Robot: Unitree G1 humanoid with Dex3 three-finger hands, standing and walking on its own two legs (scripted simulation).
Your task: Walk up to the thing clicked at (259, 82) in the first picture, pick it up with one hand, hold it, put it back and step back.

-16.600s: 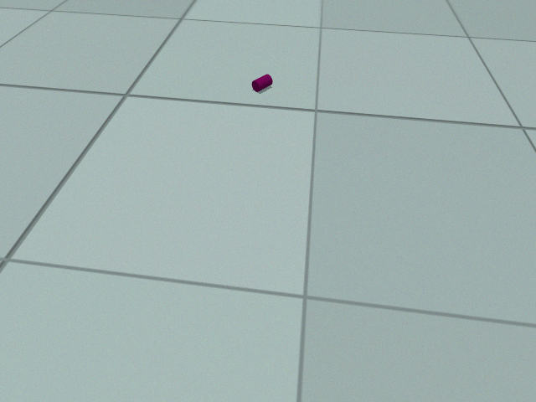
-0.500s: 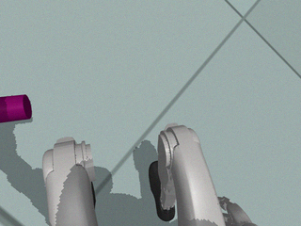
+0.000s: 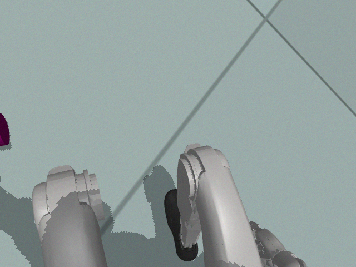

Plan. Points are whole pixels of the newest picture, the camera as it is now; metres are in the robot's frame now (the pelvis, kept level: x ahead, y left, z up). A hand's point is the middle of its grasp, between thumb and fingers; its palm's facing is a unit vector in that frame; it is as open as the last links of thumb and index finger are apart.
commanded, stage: rest palm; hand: left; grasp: from above
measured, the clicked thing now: out of the picture +0.42 +0.38 -0.26
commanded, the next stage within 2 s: close in 1.10 s
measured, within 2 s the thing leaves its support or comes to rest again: neither
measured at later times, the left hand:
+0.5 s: hand out of the picture +0.40 +0.37 -0.23, palm faces -0.48 -0.16 -0.86, open 14.3 cm
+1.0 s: hand out of the picture +0.40 +0.36 -0.25, palm faces -0.47 -0.15 -0.87, open 14.3 cm
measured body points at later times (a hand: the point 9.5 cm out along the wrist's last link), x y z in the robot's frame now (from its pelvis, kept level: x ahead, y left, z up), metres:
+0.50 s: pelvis +0.01 +0.00 -0.01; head +0.26 +0.12 +0.34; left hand +0.42 +0.37 -0.18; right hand +0.10 -0.27 -0.09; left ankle +0.07 +0.13 -0.27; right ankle +0.10 -0.13 -0.27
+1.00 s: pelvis +0.01 +0.01 -0.01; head +0.26 +0.14 +0.33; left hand +0.42 +0.37 -0.20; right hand +0.11 -0.26 -0.09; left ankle +0.07 +0.13 -0.27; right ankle +0.10 -0.13 -0.27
